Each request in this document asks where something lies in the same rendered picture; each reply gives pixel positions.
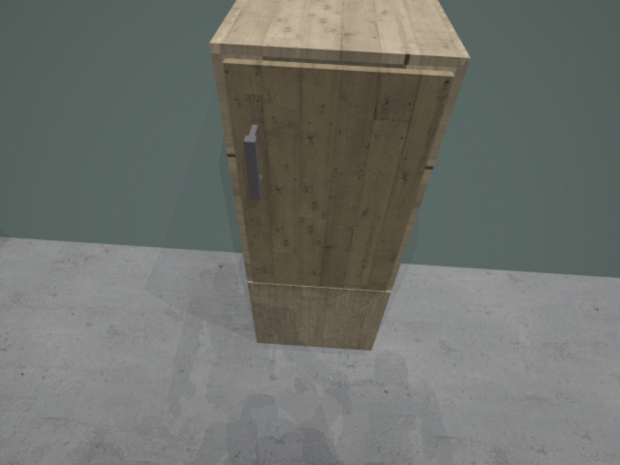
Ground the cupboard door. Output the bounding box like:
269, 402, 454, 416
223, 58, 454, 291

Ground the handle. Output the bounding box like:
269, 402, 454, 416
244, 125, 263, 200

